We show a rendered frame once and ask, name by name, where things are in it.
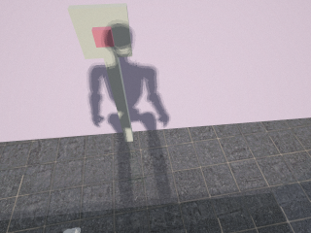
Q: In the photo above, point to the panel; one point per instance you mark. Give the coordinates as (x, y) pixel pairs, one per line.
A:
(115, 15)

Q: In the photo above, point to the button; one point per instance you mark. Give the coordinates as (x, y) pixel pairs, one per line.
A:
(103, 36)

